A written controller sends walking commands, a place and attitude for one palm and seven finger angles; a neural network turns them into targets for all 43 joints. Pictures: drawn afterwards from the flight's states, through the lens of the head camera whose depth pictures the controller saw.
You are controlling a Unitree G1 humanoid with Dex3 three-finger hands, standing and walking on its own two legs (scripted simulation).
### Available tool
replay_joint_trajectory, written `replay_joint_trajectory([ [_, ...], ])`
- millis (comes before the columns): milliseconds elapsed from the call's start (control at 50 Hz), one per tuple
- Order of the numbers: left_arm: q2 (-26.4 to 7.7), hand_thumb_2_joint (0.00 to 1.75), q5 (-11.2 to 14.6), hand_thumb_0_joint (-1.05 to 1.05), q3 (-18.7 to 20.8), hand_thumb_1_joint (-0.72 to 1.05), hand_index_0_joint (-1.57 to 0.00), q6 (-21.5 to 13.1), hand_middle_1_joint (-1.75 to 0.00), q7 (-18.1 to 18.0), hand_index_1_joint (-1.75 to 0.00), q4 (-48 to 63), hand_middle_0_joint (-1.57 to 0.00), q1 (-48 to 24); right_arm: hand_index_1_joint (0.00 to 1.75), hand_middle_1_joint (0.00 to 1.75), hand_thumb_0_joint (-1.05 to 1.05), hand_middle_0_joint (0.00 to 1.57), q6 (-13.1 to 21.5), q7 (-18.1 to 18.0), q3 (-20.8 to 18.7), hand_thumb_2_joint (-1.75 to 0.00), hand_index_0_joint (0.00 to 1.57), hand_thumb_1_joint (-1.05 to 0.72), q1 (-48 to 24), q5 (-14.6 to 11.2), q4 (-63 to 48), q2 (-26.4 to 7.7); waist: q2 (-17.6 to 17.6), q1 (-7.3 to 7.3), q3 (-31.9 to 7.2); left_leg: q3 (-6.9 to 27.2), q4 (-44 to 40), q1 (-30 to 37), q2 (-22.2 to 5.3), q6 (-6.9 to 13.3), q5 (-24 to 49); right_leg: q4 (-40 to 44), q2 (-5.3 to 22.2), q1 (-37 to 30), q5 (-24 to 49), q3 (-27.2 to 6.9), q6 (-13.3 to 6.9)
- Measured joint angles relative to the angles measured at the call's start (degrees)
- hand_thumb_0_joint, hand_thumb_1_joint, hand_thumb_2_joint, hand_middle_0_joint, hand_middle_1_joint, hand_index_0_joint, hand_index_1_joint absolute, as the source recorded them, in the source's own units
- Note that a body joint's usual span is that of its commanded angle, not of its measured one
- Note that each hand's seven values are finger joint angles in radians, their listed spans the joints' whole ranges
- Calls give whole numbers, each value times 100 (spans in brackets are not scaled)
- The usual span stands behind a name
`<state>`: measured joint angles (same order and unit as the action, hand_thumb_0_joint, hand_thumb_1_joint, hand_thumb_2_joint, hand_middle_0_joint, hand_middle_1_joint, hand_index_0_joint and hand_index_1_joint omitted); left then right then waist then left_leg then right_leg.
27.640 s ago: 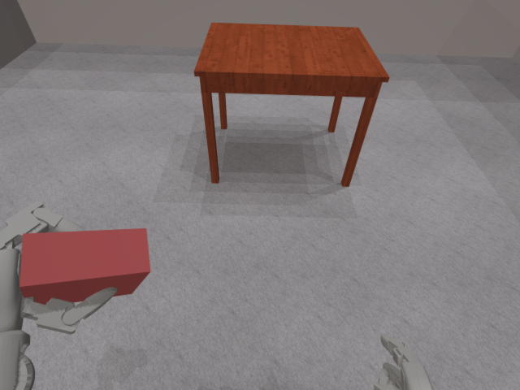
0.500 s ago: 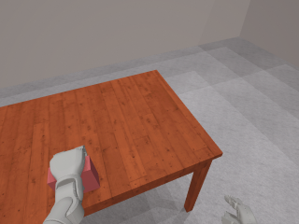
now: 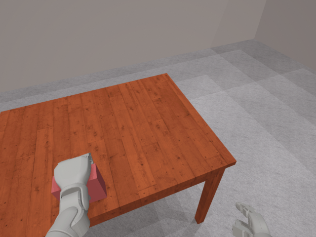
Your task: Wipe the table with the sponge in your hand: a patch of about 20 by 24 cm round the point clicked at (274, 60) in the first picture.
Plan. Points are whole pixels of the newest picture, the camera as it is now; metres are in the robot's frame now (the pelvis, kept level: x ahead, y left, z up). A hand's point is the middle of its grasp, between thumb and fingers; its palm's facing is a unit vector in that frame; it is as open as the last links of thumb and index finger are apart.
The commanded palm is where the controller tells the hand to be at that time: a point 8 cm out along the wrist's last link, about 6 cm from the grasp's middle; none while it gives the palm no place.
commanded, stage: slide across to the third lane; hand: left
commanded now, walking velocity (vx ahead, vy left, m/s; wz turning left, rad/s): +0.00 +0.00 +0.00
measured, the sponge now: (83, 190) +0.25 +0.26 -0.06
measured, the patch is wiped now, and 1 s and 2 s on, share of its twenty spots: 0.75 0.80 0.80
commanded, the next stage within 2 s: wipe forward along the third lane in 1.84 s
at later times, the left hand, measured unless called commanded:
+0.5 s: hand (83, 179) +0.27 +0.25 -0.01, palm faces -0.10 -0.06 -0.99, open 9.5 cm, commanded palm +0.24 +0.20 +0.03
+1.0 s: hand (102, 172) +0.29 +0.20 -0.01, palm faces -0.08 -0.04 -1.00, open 9.5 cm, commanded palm +0.26 +0.16 +0.04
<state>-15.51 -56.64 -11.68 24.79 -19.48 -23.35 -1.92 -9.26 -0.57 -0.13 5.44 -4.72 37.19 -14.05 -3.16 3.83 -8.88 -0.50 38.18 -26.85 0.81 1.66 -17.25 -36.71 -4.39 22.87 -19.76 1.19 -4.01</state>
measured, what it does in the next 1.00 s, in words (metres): stands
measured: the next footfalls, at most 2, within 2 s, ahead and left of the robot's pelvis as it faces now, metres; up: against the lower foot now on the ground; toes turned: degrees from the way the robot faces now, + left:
none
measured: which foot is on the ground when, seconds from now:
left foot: down 0.00-1.00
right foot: down 0.00-1.00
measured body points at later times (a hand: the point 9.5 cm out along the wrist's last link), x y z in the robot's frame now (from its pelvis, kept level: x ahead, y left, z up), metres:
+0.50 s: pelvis +0.00 +0.01 +0.00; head -0.01 -0.02 +0.45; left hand +0.27 +0.25 +0.04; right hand +0.22 -0.20 -0.10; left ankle +0.02 +0.10 -0.72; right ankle -0.01 -0.08 -0.72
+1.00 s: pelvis -0.01 +0.00 +0.00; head -0.02 -0.02 +0.45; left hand +0.29 +0.20 +0.04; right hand +0.21 -0.19 -0.10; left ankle +0.02 +0.10 -0.72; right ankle -0.01 -0.08 -0.72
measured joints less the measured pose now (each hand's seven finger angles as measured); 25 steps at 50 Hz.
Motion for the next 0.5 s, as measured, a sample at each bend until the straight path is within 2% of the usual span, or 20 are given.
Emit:
replay_joint_trajectory([
  [300, 36, 108, 28, -1, -316, -45, -77, 284, -145, 164, -145, -35, -74, -261, 30, 30, 1, 20, -30, -22, -7, -90, 20, -91, -82, -22, -13, 1, -41, 22, 124, 60, -13, 38, 64, 51, 26, 51, 57, -83, 12, 58, 49],
  [500, 74, 108, 49, -1, -651, -46, -78, 255, -144, 223, -143, -200, -75, -495, 30, 30, 1, 20, 45, 55, -18, -90, 20, -91, -89, -12, 77, 66, -104, 110, 134, 122, -2, 60, 127, 82, 25, 52, 112, -138, -14, 121, 80],
])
